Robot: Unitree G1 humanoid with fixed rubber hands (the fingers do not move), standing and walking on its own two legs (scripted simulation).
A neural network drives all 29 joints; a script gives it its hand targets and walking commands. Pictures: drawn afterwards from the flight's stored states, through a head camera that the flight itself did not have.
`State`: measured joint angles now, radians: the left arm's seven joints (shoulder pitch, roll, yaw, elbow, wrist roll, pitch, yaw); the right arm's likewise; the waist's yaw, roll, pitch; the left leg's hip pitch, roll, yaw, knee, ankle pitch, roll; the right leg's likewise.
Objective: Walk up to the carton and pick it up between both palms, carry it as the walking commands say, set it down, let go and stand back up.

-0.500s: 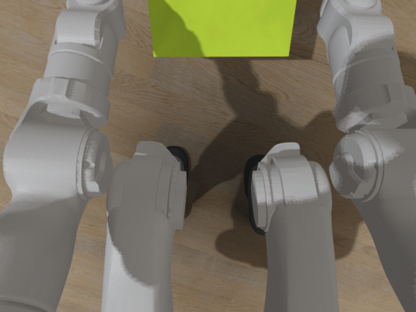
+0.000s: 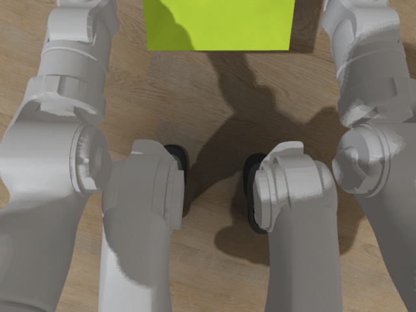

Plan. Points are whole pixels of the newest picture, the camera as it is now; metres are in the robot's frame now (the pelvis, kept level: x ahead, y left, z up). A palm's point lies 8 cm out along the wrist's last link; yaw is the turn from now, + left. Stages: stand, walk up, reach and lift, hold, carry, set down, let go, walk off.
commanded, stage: set down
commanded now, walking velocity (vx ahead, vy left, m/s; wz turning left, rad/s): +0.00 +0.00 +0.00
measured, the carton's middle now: out of the picture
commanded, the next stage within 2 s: none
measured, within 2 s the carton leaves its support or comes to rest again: rests again in 0.90 s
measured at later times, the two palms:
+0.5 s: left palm out of the picture +0.54 +0.17 -0.20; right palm out of the picture +0.55 -0.15 -0.20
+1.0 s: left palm out of the picture +0.54 +0.17 -0.21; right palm out of the picture +0.54 -0.15 -0.21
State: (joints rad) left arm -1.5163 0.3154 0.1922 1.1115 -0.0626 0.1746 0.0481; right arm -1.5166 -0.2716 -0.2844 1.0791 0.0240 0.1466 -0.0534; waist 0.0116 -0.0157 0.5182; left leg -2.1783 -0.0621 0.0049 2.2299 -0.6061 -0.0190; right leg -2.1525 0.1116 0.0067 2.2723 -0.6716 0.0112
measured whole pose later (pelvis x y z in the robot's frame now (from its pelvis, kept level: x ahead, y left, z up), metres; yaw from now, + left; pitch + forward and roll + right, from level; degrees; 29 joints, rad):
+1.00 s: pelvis +0.00 +0.00 -0.01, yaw -1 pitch +31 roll +0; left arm -1.50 0.33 0.24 1.18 -0.02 0.08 0.00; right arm -1.49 -0.26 -0.25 1.13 0.01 0.07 -0.04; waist 0.00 -0.01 0.52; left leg -2.19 -0.05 0.00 2.27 -0.63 -0.02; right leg -2.16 0.09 -0.01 2.30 -0.69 0.00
